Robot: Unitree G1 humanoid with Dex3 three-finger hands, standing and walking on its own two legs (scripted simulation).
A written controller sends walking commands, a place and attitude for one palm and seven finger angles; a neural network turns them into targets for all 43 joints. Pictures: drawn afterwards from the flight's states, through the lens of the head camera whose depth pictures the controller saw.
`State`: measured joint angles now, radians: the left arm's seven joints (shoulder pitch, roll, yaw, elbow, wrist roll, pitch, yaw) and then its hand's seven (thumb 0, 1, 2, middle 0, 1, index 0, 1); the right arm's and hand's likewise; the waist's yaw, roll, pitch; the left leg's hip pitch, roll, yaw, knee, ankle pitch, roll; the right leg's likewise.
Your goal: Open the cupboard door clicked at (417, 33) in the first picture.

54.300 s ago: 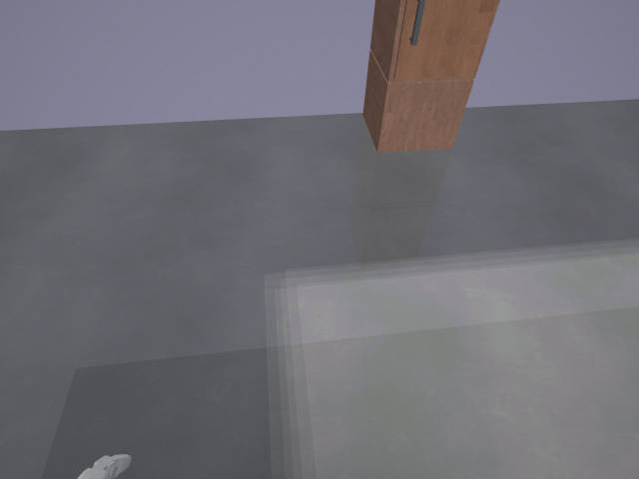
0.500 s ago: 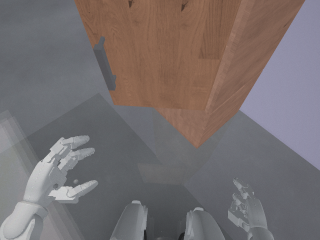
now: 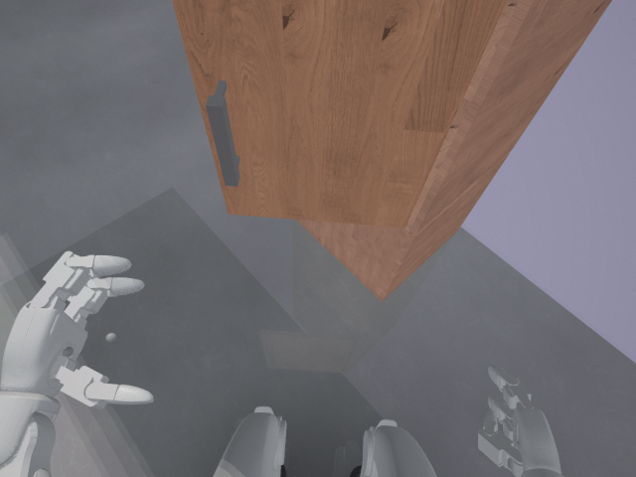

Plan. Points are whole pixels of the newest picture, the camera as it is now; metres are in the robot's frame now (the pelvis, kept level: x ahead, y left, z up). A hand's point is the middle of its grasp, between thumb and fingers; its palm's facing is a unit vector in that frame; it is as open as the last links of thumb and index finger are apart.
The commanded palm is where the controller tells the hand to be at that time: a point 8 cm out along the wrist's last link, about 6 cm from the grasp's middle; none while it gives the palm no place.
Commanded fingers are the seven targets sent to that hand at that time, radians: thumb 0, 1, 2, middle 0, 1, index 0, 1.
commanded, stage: raise the hand with hooked fingers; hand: left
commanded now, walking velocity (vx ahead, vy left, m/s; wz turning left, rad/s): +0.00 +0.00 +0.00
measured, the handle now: (227, 136) +0.59 +0.19 +0.02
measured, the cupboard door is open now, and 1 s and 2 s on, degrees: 44 44 44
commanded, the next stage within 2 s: move the hooked fingers beside the handle in 0.84 s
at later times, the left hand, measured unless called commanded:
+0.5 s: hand (93, 308) +0.29 +0.28 +0.04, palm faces -0.03 -1.00 -0.06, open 14.0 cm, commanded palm +0.26 +0.32 +0.04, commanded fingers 0.00 -0.50 0.30 -0.30 -1.20 -0.30 -1.20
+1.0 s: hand (100, 308) +0.29 +0.27 +0.04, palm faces +0.01 -1.00 -0.08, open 13.9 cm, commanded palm +0.28 +0.31 +0.04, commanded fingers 0.00 -0.50 0.30 -0.30 -1.20 -0.30 -1.20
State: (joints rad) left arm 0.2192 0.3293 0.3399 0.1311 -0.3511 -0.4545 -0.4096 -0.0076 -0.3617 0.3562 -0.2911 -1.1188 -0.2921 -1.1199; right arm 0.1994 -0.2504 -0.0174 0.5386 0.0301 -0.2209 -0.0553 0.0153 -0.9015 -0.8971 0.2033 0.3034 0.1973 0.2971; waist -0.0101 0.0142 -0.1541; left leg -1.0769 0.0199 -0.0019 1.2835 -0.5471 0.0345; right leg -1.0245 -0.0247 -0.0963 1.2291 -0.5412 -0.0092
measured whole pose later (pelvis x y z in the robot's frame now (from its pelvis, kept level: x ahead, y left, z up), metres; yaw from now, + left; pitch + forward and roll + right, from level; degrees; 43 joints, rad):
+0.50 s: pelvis +0.00 +0.00 +0.00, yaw -1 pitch +21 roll -4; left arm 0.03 0.43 0.45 0.37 -0.39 -0.35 -0.56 -0.01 -0.49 0.30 -0.30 -1.20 -0.30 -1.20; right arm 0.26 -0.29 0.01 0.54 0.04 -0.21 -0.06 0.01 -0.90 -0.90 0.21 0.30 0.20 0.30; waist -0.02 0.03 -0.15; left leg -1.11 0.02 0.00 1.29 -0.55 0.04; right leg -1.06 -0.02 -0.09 1.22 -0.53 0.00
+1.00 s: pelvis +0.00 -0.01 +0.00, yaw +0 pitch +21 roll -3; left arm 0.02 0.41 0.44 0.38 -0.39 -0.40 -0.54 -0.01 -0.49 0.30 -0.30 -1.20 -0.30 -1.20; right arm 0.23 -0.28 0.02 0.53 0.04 -0.19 -0.06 0.01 -0.90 -0.90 0.21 0.30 0.20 0.30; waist -0.01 0.03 -0.16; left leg -1.12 0.03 -0.01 1.30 -0.55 0.03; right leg -1.06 -0.02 -0.10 1.24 -0.55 -0.02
